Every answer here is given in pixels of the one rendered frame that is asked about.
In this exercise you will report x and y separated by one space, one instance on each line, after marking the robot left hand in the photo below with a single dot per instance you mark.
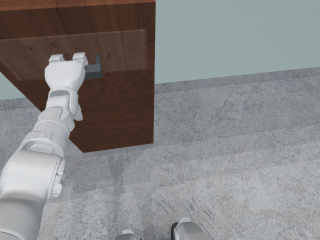
70 74

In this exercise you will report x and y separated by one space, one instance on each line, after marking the robot left forearm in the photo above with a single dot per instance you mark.
52 130

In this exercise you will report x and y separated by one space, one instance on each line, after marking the drawer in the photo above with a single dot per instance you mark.
26 58

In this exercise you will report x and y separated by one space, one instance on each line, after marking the handle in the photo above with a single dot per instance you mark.
94 71

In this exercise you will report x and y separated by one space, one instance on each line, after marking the right robot shin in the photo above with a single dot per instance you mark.
186 219

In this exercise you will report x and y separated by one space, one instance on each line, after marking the right robot thigh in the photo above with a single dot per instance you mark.
189 231

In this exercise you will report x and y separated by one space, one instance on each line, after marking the robot left upper arm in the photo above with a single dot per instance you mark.
33 179

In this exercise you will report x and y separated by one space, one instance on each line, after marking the cabinet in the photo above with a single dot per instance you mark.
117 109

